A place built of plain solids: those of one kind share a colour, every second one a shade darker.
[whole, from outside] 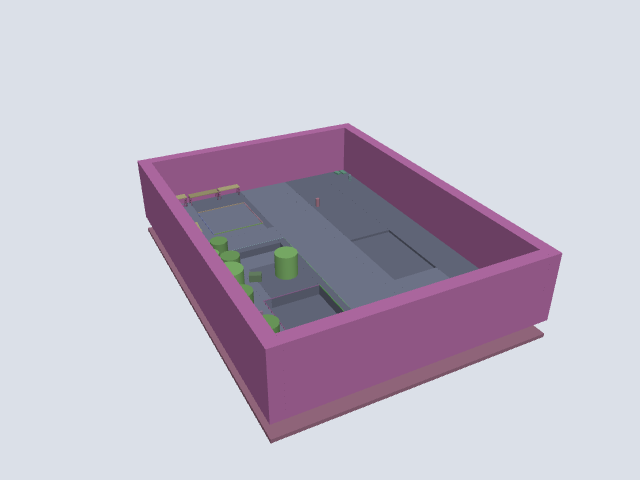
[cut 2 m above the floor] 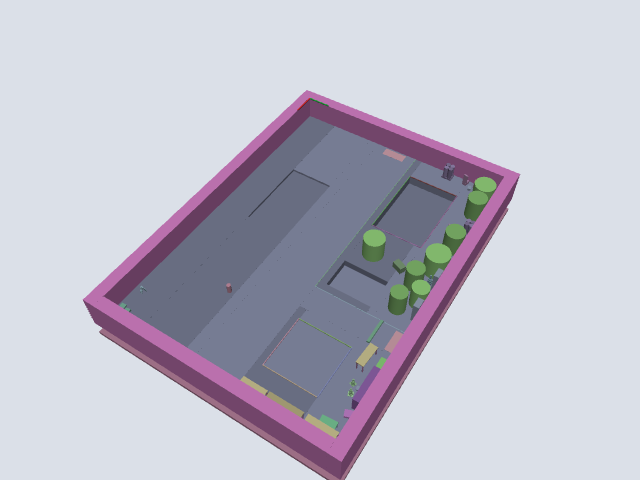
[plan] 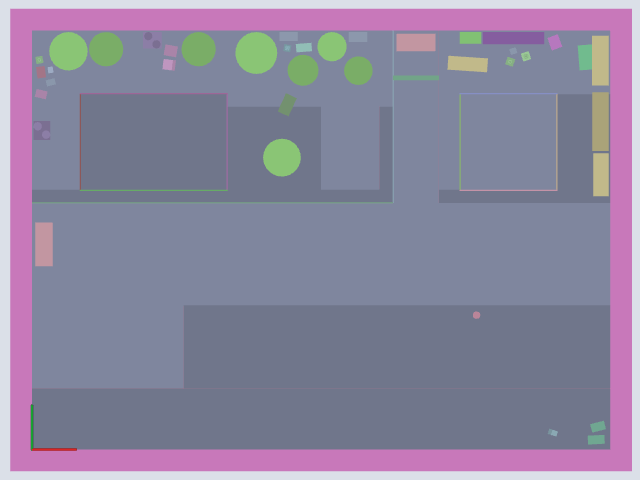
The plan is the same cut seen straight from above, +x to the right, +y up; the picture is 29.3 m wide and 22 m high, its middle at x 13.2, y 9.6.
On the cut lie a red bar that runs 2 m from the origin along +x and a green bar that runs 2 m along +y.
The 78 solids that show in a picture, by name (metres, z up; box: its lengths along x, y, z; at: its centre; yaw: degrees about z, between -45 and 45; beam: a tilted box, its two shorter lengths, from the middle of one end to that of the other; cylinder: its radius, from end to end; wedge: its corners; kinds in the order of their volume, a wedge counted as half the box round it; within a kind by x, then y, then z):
{
 "floor_1": {"box": [2.25, 4.38, 2.1], "at": [1.12, 14.09, -1.05]},
 "floor_2": {"box": [6.95, 3.81, 2.1], "at": [3.48, 4.71, -1.05]},
 "floor_3": {"box": [6.66, 4.38, 1.31], "at": [5.58, 14.09, -1.45]},
 "floor_4": {"box": [16.55, 0.6, 2.1], "at": [8.28, 11.6, -1.05]},
 "floor_5": {"box": [16.55, 2.92, 2.1], "at": [8.28, 17.74, -1.05]},
 "floor_6": {"box": [6.66, 3.81, 1.91], "at": [10.28, 4.71, -1.15]},
 "floor_7": {"box": [4.34, 3.81, 2.1], "at": [11.08, 13.8, -1.05]},
 "floor_8": {"box": [7.64, 0.57, 2.1], "at": [12.73, 15.99, -1.05]},
 "floor_9": {"box": [26.5, 2.8, 2.1], "at": [13.25, 1.4, -1.05]},
 "floor_10": {"box": [26.5, 0.89, 2.1], "at": [13.25, 7.05, -1.05]},
 "floor_11": {"box": [26.5, 3.8, 1.0], "at": [13.25, 9.4, -0.5]},
 "floor_12": {"box": [2.67, 3.81, 1.48], "at": [14.59, 13.8, -1.36]},
 "floor_13": {"box": [0.63, 3.81, 2.1], "at": [16.23, 13.8, -1.05]},
 "floor_14": {"box": [2.1, 7.9, 1.0], "at": [17.6, 15.25, -0.5]},
 "floor_15": {"box": [1.0, 4.38, 2.1], "at": [19.15, 14.09, -1.05]},
 "floor_16": {"box": [12.89, 3.81, 2.1], "at": [20.05, 4.71, -1.05]},
 "floor_17": {"box": [4.38, 4.38, 2.1], "at": [21.84, 14.09, -1.05]},
 "floor_18": {"box": [7.85, 0.6, 2.1], "at": [22.57, 11.6, -1.05]},
 "floor_19": {"box": [7.85, 2.92, 2.1], "at": [22.57, 17.74, -1.05]},
 "floor_20": {"box": [2.47, 4.38, 2.1], "at": [25.27, 14.09, -1.05]},
 "wall_1": {"box": [1.0, 19.2, 5.5], "at": [-0.5, 9.6, 1.75]},
 "wall_2": {"box": [28.5, 1.0, 5.5], "at": [13.25, -0.5, 1.75]},
 "wall_3": {"box": [28.5, 1.0, 5.5], "at": [13.25, 19.7, 1.75]},
 "wall_4": {"box": [1.0, 19.2, 5.5], "at": [27.0, 9.6, 1.75]},
 "floor_base_1": {"box": [28.5, 21.2, 0.3], "at": [13.25, 9.6, -2.35]},
 "vat_1": {"cylinder": 0.88, "from": [1.67, 18.25, 0.0], "to": [1.67, 18.25, 2.23]},
 "vat_2": {"cylinder": 0.79, "from": [3.4, 18.34, 0.0], "to": [3.4, 18.34, 2.64]},
 "vat_3": {"cylinder": 0.79, "from": [7.64, 18.34, 0.0], "to": [7.64, 18.34, 2.33]},
 "vat_4": {"cylinder": 0.96, "from": [10.28, 18.17, 0.0], "to": [10.28, 18.17, 2.5]},
 "vat_5": {"cylinder": 0.86, "from": [11.46, 13.38, 0.0], "to": [11.46, 13.38, 1.87]},
 "vat_6": {"cylinder": 0.71, "from": [12.42, 17.38, 0.0], "to": [12.42, 17.38, 2.19]},
 "vat_7": {"cylinder": 0.67, "from": [13.75, 18.46, 0.0], "to": [13.75, 18.46, 1.96]},
 "vat_8": {"cylinder": 0.66, "from": [14.96, 17.36, 0.0], "to": [14.96, 17.36, 2.13]},
 "bar_rack_1": {"box": [2.82, 0.56, 1.35], "at": [22.07, 18.85, 0.68]},
 "control_cabinet_1": {"box": [0.84, 0.41, 1.76], "at": [11.76, 18.93, 0.88]},
 "control_cabinet_2": {"box": [0.85, 0.46, 1.82], "at": [14.95, 18.9, 0.91]},
 "keg_stack_1": {"cylinder": 0.19, "from": [0.26, 14.43, 0.14], "to": [0.26, 14.43, 1.16]},
 "keg_stack_2": {"cylinder": 0.19, "from": [0.26, 14.81, 0.14], "to": [0.26, 14.81, 1.16]},
 "keg_stack_3": {"box": [0.77, 0.88, 0.19], "at": [0.46, 14.62, 0.05]},
 "keg_stack_4": {"cylinder": 0.19, "from": [0.65, 14.43, 0.14], "to": [0.65, 14.43, 1.16]},
 "keg_stack_5": {"cylinder": 0.19, "from": [0.65, 14.81, 0.14], "to": [0.65, 14.81, 1.16]},
 "keg_stack_6": {"cylinder": 0.19, "from": [5.33, 18.57, 0.14], "to": [5.33, 18.57, 1.21]},
 "keg_stack_7": {"cylinder": 0.19, "from": [5.33, 18.94, 0.14], "to": [5.33, 18.94, 1.21]},
 "keg_stack_8": {"box": [0.87, 0.75, 0.19], "at": [5.52, 18.75, 0.05]},
 "keg_stack_9": {"cylinder": 0.19, "from": [5.7, 18.57, 0.14], "to": [5.7, 18.57, 1.21]},
 "keg_stack_10": {"cylinder": 0.19, "from": [5.7, 18.94, 0.14], "to": [5.7, 18.94, 1.21]},
 "tool_cabinet_1": {"box": [1.0, 0.54, 0.93], "at": [20.1, 18.86, 0.47]},
 "workbench_top_1": {"box": [1.82, 0.64, 0.07], "at": [19.97, 17.67, 0.87], "yaw": -3.9},
 "workbench_top_2": {"box": [0.75, 2.7, 0.07], "at": [26.05, 15.03, 0.82]},
 "workbench_top_3": {"box": [0.77, 2.28, 0.07], "at": [26.05, 17.82, 0.95]},
 "workbench_top_4": {"box": [0.71, 1.97, 0.07], "at": [26.07, 12.59, 0.85]},
 "pump_skid_1": {"box": [0.55, 0.92, 0.57], "at": [11.7, 15.8, 0.28], "yaw": -24.5},
 "bin_1": {"box": [0.4, 0.53, 0.75], "at": [0.41, 17.29, 0.38], "yaw": 7.4},
 "bin_2": {"cylinder": 0.17, "from": [20.38, 6.16, 0.0], "to": [20.38, 6.16, 0.77]},
 "hand_truck_1": {"box": [0.52, 0.37, 0.29], "at": [0.42, 16.29, 0.14], "yaw": -13.1},
 "hand_truck_2": {"box": [0.57, 0.48, 0.29], "at": [6.29, 17.63, 0.14], "yaw": -7.1},
 "hand_truck_3": {"box": [0.58, 0.5, 0.3], "at": [6.36, 18.27, 0.15], "yaw": -9.8},
 "low_mat_1": {"box": [0.8, 2.0, 0.06], "at": [0.55, 9.4, -0.02]},
 "low_mat_2": {"box": [1.8, 0.8, 0.06], "at": [17.6, 18.65, -0.02]},
 "carton_folded_1": {"box": [0.77, 0.41, 0.17], "at": [25.86, 0.45, 0.04], "yaw": 2.6},
 "carton_folded_2": {"box": [0.65, 0.4, 0.2], "at": [25.94, 1.04, 0.05], "yaw": 14.4},
 "step_hump_1": {"box": [2.1, 0.22, 0.2], "at": [17.6, 17.03, 0.05]},
 "crate_1": {"box": [0.72, 0.39, 0.24], "at": [12.46, 18.42, 0.12], "yaw": 4.4},
 "sack_1": {"box": [0.51, 0.61, 0.2], "at": [23.96, 18.66, 0.1], "yaw": 20.0},
 "sawhorses_top_1": {"box": [0.68, 1.15, 0.07], "at": [25.39, 17.97, 0.66], "yaw": 4.4},
 "parcel_1": {"box": [0.42, 0.29, 0.2], "at": [0.86, 16.83, 0.1], "yaw": 14.2},
 "parcel_2": {"box": [0.31, 0.28, 0.19], "at": [22.06, 18.26, 0.04], "yaw": 16.5},
 "low_stripS_1": {"box": [16.55, 0.04, 0.06], "at": [8.28, 11.3, -0.02]},
 "low_kerb93N_1": {"box": [6.78, 0.06, 0.08], "at": [5.58, 16.31, -0.01]},
 "low_kerb93S_1": {"box": [6.78, 0.06, 0.08], "at": [5.58, 11.87, -0.01]},
 "low_kerb92N_1": {"box": [4.49, 0.06, 0.12], "at": [21.84, 16.31, 0.01]},
 "low_kerb92S_1": {"box": [4.49, 0.06, 0.12], "at": [21.84, 11.87, 0.01]},
 "low_kerb92E_1": {"box": [0.06, 4.38, 0.12], "at": [24.06, 14.09, 0.01]},
 "low_kerb92W_1": {"box": [0.06, 4.38, 0.12], "at": [19.62, 14.09, 0.01]},
 "low_kerb93E_1": {"box": [0.06, 4.38, 0.08], "at": [8.94, 14.09, -0.01]},
 "low_kerb93W_1": {"box": [0.06, 4.38, 0.08], "at": [2.22, 14.09, -0.01]},
 "low_stripE_1": {"box": [0.04, 7.9, 0.06], "at": [16.55, 15.25, -0.02]},
 "cone_1": {"box": [0.38, 0.38, 0.08], "at": [22.64, 18.02, -0.01], "yaw": 18.0}
}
